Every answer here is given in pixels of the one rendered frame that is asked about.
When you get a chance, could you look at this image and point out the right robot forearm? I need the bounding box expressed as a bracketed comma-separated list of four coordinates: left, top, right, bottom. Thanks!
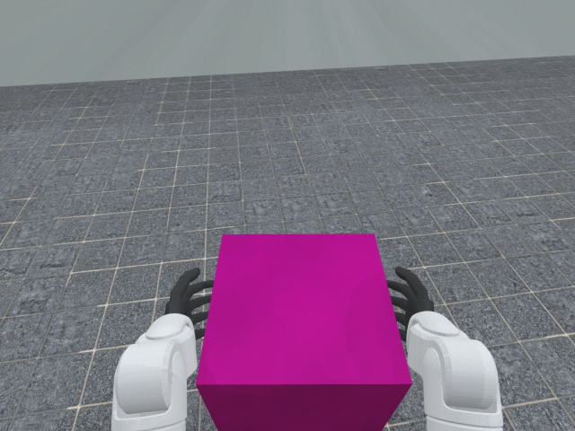
[406, 311, 503, 431]

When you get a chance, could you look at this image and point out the robot left hand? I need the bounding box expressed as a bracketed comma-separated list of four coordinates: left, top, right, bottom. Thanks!
[164, 268, 214, 340]

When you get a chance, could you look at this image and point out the left robot forearm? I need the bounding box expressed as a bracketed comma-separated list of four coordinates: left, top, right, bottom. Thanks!
[111, 313, 198, 431]

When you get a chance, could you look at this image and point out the carton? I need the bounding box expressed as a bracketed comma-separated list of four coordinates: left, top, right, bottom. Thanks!
[196, 233, 412, 431]

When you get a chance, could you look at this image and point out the robot right hand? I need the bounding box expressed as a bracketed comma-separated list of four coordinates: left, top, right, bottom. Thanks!
[386, 267, 434, 342]

